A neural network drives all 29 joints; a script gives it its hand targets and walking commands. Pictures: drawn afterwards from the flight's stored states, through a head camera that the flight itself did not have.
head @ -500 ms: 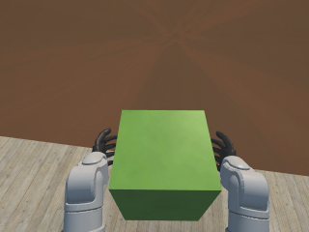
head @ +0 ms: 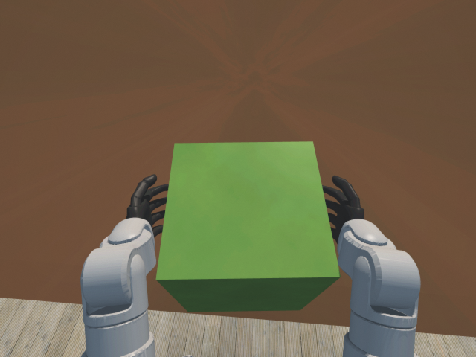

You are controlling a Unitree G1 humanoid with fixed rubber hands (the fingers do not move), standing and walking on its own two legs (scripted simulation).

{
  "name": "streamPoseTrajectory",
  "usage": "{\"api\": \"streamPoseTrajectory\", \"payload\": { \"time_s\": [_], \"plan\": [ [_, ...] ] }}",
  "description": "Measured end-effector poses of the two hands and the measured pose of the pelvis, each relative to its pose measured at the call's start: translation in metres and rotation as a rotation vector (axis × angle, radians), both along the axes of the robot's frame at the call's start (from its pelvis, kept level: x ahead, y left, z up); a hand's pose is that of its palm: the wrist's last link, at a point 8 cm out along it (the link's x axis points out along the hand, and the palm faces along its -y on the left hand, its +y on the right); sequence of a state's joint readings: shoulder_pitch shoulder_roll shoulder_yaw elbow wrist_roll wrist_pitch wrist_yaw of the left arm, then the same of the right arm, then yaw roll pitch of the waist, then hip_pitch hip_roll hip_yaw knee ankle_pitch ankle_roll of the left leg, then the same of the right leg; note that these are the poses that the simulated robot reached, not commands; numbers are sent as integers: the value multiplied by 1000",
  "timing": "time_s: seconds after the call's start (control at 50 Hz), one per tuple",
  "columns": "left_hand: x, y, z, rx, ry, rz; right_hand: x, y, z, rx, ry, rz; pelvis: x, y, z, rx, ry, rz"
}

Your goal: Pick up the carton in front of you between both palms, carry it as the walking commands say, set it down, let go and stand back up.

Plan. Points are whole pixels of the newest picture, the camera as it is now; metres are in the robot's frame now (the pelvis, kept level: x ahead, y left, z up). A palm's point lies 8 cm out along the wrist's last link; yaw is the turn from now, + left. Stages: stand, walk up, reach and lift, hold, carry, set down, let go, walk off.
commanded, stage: carry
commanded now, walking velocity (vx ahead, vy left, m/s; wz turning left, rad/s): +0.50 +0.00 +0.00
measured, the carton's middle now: (244, 235) +0.30 +0.00 +0.05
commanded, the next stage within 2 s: none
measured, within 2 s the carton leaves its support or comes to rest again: neither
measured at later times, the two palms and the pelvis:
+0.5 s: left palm (178, 61) +0.69 +0.15 +0.15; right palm (305, 66) +0.70 -0.15 +0.15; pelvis +0.31 -0.02 +0.00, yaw +2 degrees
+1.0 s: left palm out of the picture +1.03 +0.15 +0.18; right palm (290, 6) +1.01 -0.14 +0.18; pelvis +0.64 +0.03 +0.05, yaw +0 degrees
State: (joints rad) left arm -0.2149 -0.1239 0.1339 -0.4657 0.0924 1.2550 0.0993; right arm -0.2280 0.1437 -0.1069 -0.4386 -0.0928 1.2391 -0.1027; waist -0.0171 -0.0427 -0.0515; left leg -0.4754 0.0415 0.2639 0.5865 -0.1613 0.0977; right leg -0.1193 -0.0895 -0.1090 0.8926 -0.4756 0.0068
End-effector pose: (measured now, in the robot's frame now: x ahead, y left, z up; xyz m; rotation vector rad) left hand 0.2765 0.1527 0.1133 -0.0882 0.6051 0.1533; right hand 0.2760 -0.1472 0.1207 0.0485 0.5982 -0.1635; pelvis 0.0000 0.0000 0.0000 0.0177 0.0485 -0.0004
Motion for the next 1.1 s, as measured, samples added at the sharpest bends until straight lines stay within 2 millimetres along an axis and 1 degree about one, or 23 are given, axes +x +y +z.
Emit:
{"api": "streamPoseTrajectory", "payload": {
  "time_s": [0.06, 0.14, 0.22, 0.28, 0.36, 0.44, 0.46, 0.52, 0.56, 0.6, 0.68, 0.76, 0.8, 0.86, 0.92, 0.98, 1.04, 1.1],
  "plan": [
    [43, 5, 9, -15, 30, -9, 37, 5, 8, 16, 30, -29, 30, 9, 12, -16, 10, -13],
    [104, 8, 32, -28, -1, -21, 92, 8, 32, 20, -1, -52, 73, 15, 25, -35, 20, -10],
    [170, 10, 55, -1, -37, -36, 160, 10, 55, -11, -35, -27, 121, 15, 30, -42, 28, 5],
    [221, 9, 63, 31, -26, -36, 214, 9, 62, -32, -22, -2, 160, 12, 29, -40, 30, 14],
    [292, 4, 63, 65, 12, -34, 291, 4, 58, -42, 14, 31, 219, 4, 19, -29, 29, 26],
    [367, -2, 55, 109, 40, -16, 374, -2, 42, -35, 40, 77, 282, -9, -2, -26, 19, 42],
    [383, -3, 52, 121, 54, -10, 394, -3, 36, -29, 53, 90, 294, -11, -4, -34, 22, 40],
    [422, -1, 36, 118, 128, 16, 443, -1, 20, -14, 124, 114, 325, -17, 1, -28, 33, 37],
    [444, 2, 27, 100, 164, 37, 471, 3, 14, -2, 160, 118, 344, -21, 9, -20, 42, 36],
    [466, 5, 24, 79, 170, 62, 498, 6, 12, 13, 168, 115, 366, -23, 16, -14, 49, 37],
    [516, 12, 28, 41, 112, 105, 551, 13, 18, 47, 113, 99, 414, -21, 23, -5, 62, 33],
    [572, 19, 40, 20, 31, 114, 603, 20, 29, 68, 34, 77, 472, -11, 25, -4, 69, 22],
    [605, 23, 46, 14, -4, 101, 630, 23, 35, 63, -1, 64, 505, -4, 22, -3, 69, 17],
    [658, 23, 49, -6, -36, 37, 671, 24, 42, 29, -31, 36, 555, 10, 15, 6, 47, 6],
    [704, 16, 51, 2, 12, -23, 701, 17, 45, -3, 16, 0, 592, 19, 27, 2, 39, 13],
    [744, 4, 60, 10, 55, -67, 726, 7, 51, -1, 60, -46, 626, 26, 43, -18, 43, 11],
    [783, -6, 77, 4, 43, -90, 755, -3, 68, 8, 48, -85, 661, 29, 55, -37, 47, 5],
    [822, -12, 96, 1, 5, -99, 792, -9, 89, 10, 10, -97, 698, 27, 61, -47, 52, 6]
  ]
}}
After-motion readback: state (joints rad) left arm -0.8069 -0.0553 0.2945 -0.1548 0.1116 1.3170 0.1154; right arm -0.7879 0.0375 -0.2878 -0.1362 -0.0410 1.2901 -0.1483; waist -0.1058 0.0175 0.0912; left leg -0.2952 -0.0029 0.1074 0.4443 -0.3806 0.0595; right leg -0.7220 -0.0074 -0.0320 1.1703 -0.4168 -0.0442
